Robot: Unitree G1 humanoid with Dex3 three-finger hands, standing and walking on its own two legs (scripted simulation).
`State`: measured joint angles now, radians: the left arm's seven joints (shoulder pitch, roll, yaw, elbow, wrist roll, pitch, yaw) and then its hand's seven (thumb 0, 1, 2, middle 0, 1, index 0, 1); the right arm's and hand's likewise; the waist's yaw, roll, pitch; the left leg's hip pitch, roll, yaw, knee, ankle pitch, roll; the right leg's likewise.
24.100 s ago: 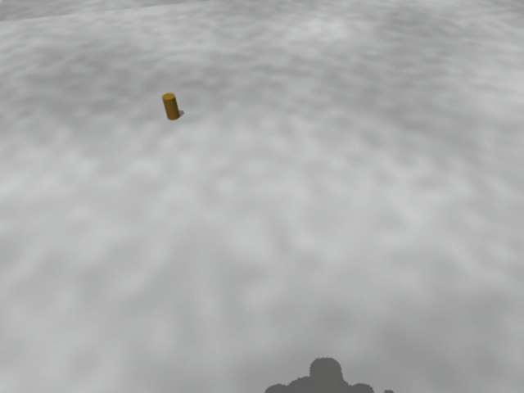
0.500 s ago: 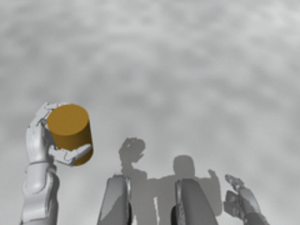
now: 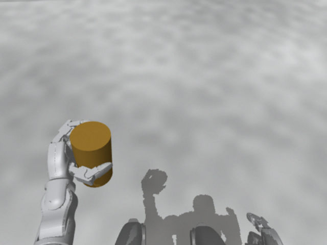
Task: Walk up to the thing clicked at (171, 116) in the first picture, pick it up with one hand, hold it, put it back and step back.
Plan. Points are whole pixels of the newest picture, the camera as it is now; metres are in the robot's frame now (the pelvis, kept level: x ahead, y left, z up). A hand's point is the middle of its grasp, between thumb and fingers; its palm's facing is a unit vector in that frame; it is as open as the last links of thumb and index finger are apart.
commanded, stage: lift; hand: left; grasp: from the side
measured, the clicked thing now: (94, 156) +0.33 +0.18 +0.02
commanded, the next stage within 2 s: hold in 0.76 s
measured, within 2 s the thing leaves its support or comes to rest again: neither
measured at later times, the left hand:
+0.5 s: hand (91, 137) +0.35 +0.17 +0.09, palm faces +0.17 -0.99 -0.02, open 11.5 cm
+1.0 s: hand (92, 133) +0.34 +0.16 +0.11, palm faces +0.17 -0.99 -0.01, open 11.5 cm
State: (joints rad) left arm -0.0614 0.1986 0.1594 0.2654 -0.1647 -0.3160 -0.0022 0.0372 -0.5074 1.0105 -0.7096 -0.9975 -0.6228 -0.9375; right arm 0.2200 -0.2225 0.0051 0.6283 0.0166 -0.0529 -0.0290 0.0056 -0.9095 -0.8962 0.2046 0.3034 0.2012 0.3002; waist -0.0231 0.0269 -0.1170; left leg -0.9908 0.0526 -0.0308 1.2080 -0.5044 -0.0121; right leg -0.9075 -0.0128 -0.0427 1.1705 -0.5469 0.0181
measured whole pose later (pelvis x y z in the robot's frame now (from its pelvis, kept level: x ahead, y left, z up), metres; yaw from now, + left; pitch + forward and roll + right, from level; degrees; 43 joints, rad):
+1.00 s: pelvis +0.02 -0.01 +0.05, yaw +0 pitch +8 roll -1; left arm -0.09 0.15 0.13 0.35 -0.15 -0.35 0.03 0.04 -0.51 1.01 -0.71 -1.00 -0.62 -0.94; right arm 0.22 -0.22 0.00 0.67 0.00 -0.01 -0.02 0.01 -0.92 -0.90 0.20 0.30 0.20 0.30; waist -0.02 0.02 -0.04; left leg -0.63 0.05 -0.01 0.89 -0.40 -0.02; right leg -0.56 -0.01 -0.03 0.87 -0.44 0.01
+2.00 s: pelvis +0.01 -0.01 +0.06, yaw +0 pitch +5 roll -1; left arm -0.06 0.13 0.11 0.34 -0.14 -0.34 0.03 0.04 -0.51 1.01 -0.71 -1.00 -0.62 -0.94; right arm 0.21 -0.22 0.00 0.66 0.00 -0.02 -0.01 0.01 -0.92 -0.90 0.20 0.30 0.20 0.30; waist -0.02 0.02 -0.03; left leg -0.55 0.05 -0.01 0.83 -0.37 -0.02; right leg -0.49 -0.01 -0.03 0.81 -0.41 0.01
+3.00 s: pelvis +0.01 +0.00 +0.06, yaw +0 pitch +5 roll -1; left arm -0.05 0.14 0.10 0.32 -0.14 -0.35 0.04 0.04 -0.51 1.01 -0.70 -1.01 -0.62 -0.95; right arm 0.21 -0.21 0.00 0.65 0.00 -0.03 -0.01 0.01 -0.92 -0.91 0.20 0.30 0.20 0.30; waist -0.02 0.02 -0.03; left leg -0.56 0.04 -0.01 0.84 -0.37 -0.01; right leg -0.49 -0.02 -0.03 0.81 -0.41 0.02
